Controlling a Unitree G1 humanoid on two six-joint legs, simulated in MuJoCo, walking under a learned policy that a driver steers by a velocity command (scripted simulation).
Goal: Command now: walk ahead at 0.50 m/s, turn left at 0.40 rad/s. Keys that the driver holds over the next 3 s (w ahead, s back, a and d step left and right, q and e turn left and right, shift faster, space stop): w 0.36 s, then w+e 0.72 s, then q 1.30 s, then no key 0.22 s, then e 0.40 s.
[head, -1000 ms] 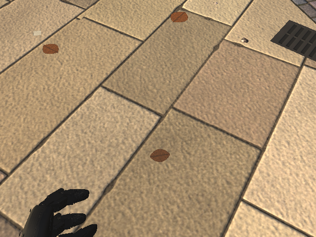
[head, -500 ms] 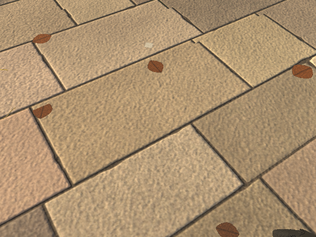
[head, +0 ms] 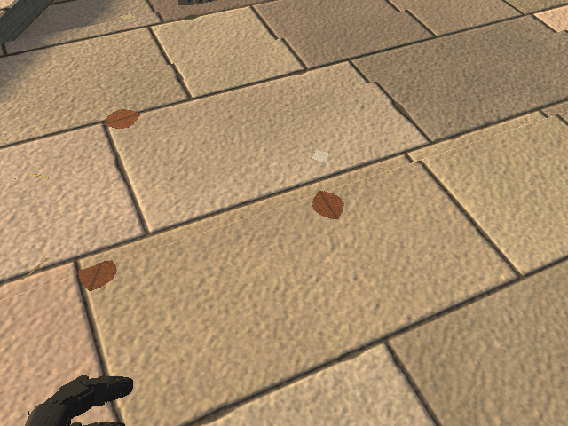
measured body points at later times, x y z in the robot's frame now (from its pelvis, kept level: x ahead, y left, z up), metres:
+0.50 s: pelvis +0.27 +0.01 +0.00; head +0.31 +0.02 +0.45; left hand +0.22 +0.29 -0.13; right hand +0.54 -0.19 -0.06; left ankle +0.40 +0.14 -0.73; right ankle +0.14 -0.13 -0.73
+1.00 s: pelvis +0.53 -0.01 -0.01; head +0.56 -0.03 +0.44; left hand +0.79 +0.17 -0.09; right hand +0.48 -0.30 -0.13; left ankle +0.40 +0.14 -0.73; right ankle +0.64 -0.14 -0.72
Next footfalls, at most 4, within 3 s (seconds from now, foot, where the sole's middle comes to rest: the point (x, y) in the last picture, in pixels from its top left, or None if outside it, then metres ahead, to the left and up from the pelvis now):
0.02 right None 0.18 -0.12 -0.77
0.52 left None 0.44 0.14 -0.77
1.02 right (323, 340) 0.68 -0.15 -0.77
1.52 left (264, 264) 0.91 -0.02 -0.77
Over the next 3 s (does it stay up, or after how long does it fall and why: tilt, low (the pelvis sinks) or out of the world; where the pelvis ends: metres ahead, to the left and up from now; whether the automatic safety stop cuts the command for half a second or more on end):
stays up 0.80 -0.09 0.00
